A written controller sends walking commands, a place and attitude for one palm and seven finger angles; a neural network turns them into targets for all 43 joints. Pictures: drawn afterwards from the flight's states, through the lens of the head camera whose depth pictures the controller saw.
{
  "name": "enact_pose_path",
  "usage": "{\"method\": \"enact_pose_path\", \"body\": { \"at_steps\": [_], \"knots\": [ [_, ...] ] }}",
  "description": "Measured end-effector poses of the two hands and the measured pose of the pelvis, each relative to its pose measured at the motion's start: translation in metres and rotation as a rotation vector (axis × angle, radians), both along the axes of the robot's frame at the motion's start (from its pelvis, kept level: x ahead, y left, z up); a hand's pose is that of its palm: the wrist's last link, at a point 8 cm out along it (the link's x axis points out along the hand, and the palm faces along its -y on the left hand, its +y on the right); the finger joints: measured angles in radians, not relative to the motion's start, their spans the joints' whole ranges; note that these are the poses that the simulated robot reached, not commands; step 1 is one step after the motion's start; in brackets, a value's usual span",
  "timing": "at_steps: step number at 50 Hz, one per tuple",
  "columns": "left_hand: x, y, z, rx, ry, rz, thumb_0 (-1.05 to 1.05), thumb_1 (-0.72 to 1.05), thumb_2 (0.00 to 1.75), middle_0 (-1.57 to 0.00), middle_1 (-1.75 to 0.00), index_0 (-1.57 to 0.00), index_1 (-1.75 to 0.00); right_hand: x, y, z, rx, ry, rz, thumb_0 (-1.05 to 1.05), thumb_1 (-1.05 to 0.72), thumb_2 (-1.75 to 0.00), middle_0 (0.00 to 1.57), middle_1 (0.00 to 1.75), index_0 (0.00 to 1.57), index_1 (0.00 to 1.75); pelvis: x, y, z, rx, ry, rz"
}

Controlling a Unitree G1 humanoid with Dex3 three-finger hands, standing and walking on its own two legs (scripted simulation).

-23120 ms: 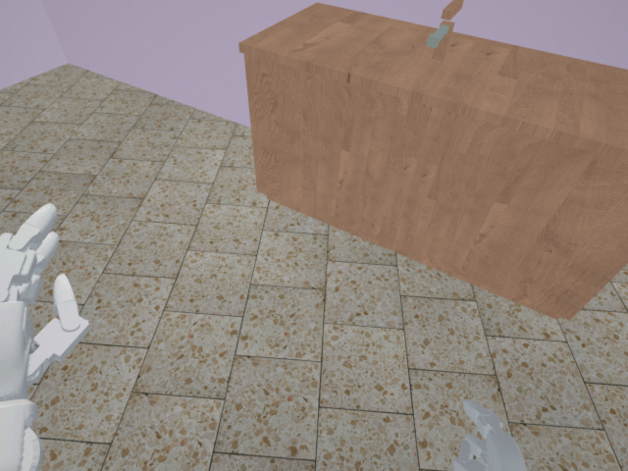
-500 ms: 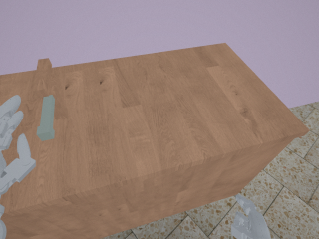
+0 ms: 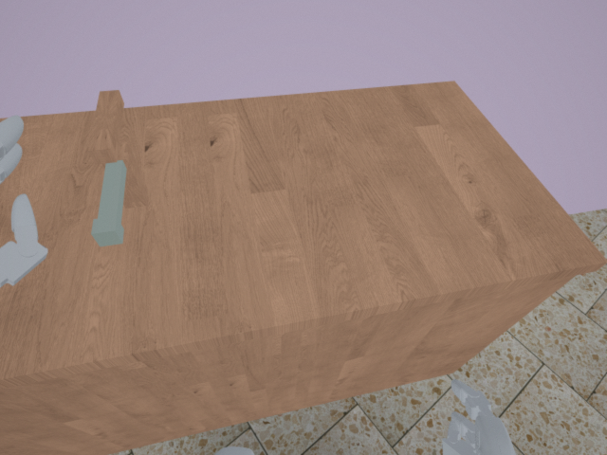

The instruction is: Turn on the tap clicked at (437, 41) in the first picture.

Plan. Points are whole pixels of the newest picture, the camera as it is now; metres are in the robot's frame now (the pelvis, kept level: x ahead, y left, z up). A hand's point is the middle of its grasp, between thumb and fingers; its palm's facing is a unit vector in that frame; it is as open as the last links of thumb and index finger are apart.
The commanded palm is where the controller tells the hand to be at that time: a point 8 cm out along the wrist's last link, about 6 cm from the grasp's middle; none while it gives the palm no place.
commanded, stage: come to a stop and stand still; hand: left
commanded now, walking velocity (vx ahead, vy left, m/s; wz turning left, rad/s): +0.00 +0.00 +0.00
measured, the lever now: (108, 231) +0.34 +0.31 +0.08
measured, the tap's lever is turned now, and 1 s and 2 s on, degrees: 0 0 0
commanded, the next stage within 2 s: look again from close up in 1.34 s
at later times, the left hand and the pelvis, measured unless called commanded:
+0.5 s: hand out of the picture +0.20 +0.33 +0.17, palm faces +0.42 -0.85 -0.33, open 7.4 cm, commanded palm +0.14 +0.35 +0.18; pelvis -0.02 +0.07 +0.00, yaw +0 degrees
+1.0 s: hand (11, 261) +0.23 +0.32 +0.17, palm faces +0.36 -0.85 -0.37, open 7.4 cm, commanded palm +0.17 +0.36 +0.18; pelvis +0.01 +0.07 +0.01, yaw +1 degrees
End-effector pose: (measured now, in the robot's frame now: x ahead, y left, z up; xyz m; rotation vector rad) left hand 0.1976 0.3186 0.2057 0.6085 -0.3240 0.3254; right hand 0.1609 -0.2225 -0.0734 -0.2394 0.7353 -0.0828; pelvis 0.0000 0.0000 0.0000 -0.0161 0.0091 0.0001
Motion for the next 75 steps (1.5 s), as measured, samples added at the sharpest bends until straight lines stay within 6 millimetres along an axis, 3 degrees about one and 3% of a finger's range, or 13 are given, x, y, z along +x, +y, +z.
{"method": "enact_pose_path", "body": {
  "at_steps": [3, 8, 10, 15, 20, 26, 31, 38, 50, 58, 75],
  "knots": [
    [0.002, 0.009, -0.006, -0.061, -0.017, 0.033, 0.01, 0.89, 0.9, -0.21, -0.3, -0.21, -0.3, -0.007, -0.003, 0.005, 0.007, -0.038, 0.0, 0.01, -0.9, -0.9, 0.2, 0.3, 0.2, 0.3, -0.006, 0.008, -0.001, 0.009, -0.01, -0.021],
    [-0.015, -0.021, -0.03, -0.141, 0.049, -0.098, 0.01, 0.9, 0.9, -0.2, -0.3, -0.2, -0.3, -0.02, -0.002, 0.01, 0.0, -0.097, -0.058, 0.01, -0.9, -0.9, 0.2, 0.3, 0.2, 0.3, -0.015, 0.025, -0.003, 0.005, -0.035, -0.029],
    [-0.024, -0.022, -0.035, -0.155, 0.064, -0.133, 0.01, 0.89, 0.9, -0.21, -0.3, -0.2, -0.3, -0.026, 0.004, 0.012, -0.013, -0.096, -0.078, 0.01, -0.9, -0.9, 0.2, 0.3, 0.2, 0.3, -0.017, 0.031, -0.003, 0.0, -0.04, -0.027],
    [-0.037, 0.011, -0.03, -0.148, 0.007, -0.084, 0.01, 0.88, 0.9, -0.22, -0.3, -0.21, -0.3, -0.038, 0.03, 0.015, -0.035, -0.065, -0.075, 0.01, -0.9, -0.9, 0.2, 0.3, 0.19, 0.3, -0.019, 0.047, 0.0, -0.01, -0.05, -0.021],
    [-0.039, 0.044, -0.021, -0.162, -0.08, 0.006, 0.01, 0.89, 0.9, -0.21, -0.3, -0.21, -0.3, -0.037, 0.063, 0.015, -0.006, -0.06, -0.019, 0.01, -0.9, -0.9, 0.2, 0.3, 0.19, 0.3, -0.022, 0.063, 0.003, -0.012, -0.05, -0.009],
    [-0.038, 0.047, -0.025, -0.177, -0.063, -0.006, 0.01, 0.89, 0.9, -0.2, -0.3, -0.2, -0.3, -0.025, 0.097, 0.015, 0.045, -0.085, 0.038, 0.01, -0.9, -0.9, 0.2, 0.3, 0.2, 0.3, -0.021, 0.077, 0.003, -0.01, -0.045, 0.001],
    [-0.037, 0.051, -0.029, -0.156, -0.018, -0.012, 0.01, 0.89, 0.9, -0.21, -0.3, -0.2, -0.3, -0.013, 0.11, 0.016, 0.058, -0.088, 0.062, 0.01, -0.9, -0.9, 0.2, 0.3, 0.2, 0.3, -0.017, 0.081, 0.004, -0.011, -0.038, 0.009],
    [-0.029, 0.057, -0.025, -0.158, -0.027, 0.022, 0.01, 0.89, 0.9, -0.21, -0.3, -0.21, -0.3, 0.002, 0.105, 0.017, 0.033, -0.071, 0.072, 0.01, -0.9, -0.9, 0.2, 0.3, 0.2, 0.3, -0.005, 0.081, 0.007, -0.014, -0.027, 0.015],
    [-0.003, 0.039, -0.026, -0.161, 0.014, -0.026, 0.01, 0.89, 0.9, -0.21, -0.3, -0.21, -0.3, 0.023, 0.074, 0.023, -0.006, -0.069, 0.004, 0.01, -0.9, -0.9, 0.2, 0.3, 0.2, 0.3, 0.015, 0.073, 0.008, -0.011, -0.014, 0.016],
    [-0.002, 0.034, -0.023, -0.152, 0.032, -0.013, 0.01, 0.89, 0.9, -0.21, -0.3, -0.21, -0.3, 0.028, 0.064, 0.02, -0.003, -0.054, -0.014, 0.01, -0.9, -0.9, 0.2, 0.3, 0.2, 0.3, 0.021, 0.066, 0.008, -0.009, -0.01, 0.016],
    [-0.005, 0.025, -0.027, -0.189, 0.051, 0.017, 0.01, 0.89, 0.9, -0.21, -0.3, -0.21, -0.3, 0.028, 0.061, 0.016, 0.019, -0.047, -0.013, 0.01, -0.9, -0.9, 0.2, 0.3, 0.2, 0.3, 0.02, 0.058, 0.009, -0.008, -0.014, 0.018]
  ]
}}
